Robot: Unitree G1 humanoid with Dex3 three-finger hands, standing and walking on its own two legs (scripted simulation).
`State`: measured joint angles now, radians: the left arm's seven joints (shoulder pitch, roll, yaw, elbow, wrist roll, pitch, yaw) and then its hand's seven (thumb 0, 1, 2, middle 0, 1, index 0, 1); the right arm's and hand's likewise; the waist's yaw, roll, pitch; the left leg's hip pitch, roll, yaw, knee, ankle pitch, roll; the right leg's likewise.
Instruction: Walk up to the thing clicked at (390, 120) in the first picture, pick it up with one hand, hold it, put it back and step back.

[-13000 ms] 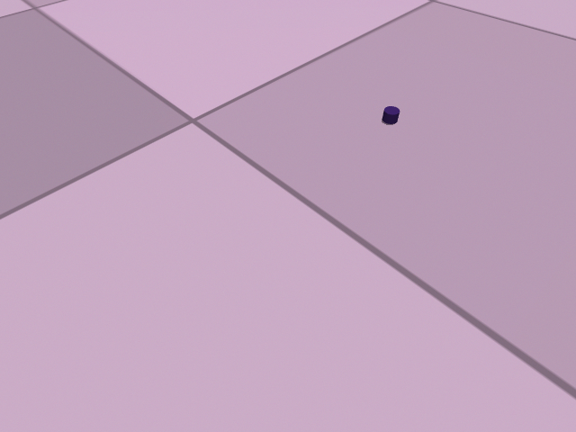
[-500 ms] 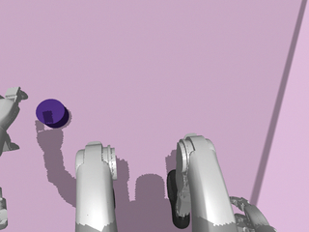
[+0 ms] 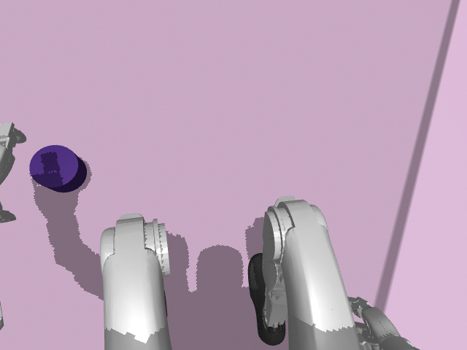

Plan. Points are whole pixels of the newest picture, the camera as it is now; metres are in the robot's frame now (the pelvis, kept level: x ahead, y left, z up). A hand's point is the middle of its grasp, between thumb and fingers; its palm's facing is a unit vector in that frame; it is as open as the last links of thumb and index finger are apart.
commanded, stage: rise first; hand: left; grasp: from above
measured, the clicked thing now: (60, 169) +0.45 +0.33 -0.29
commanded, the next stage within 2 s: approach in 0.12 s
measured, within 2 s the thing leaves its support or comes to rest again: neither
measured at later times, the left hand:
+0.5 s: hand (36, 170) +0.42 +0.32 -0.18, palm faces -0.43 -0.07 -0.90, open 14.1 cm
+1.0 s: hand (28, 172) +0.41 +0.33 -0.18, palm faces -0.55 -0.12 -0.82, open 14.0 cm
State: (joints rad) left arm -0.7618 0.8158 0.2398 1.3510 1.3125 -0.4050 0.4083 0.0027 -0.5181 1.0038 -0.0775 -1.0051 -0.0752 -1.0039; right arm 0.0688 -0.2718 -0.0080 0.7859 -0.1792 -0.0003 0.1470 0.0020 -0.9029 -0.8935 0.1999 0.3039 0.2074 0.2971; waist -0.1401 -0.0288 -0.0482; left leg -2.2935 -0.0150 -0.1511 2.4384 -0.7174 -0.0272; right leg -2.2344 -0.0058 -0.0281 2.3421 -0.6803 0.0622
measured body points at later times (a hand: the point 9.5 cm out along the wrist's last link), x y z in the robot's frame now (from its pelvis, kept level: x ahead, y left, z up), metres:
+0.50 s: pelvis +0.00 +0.00 -0.01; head +0.23 +0.08 +0.37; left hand +0.44 +0.33 -0.13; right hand +0.08 -0.28 -0.12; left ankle +0.07 +0.13 -0.29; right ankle +0.10 -0.14 -0.29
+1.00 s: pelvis +0.00 +0.00 +0.00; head +0.25 +0.05 +0.37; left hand +0.44 +0.34 -0.13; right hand +0.04 -0.28 -0.11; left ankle +0.07 +0.13 -0.29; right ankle +0.10 -0.14 -0.29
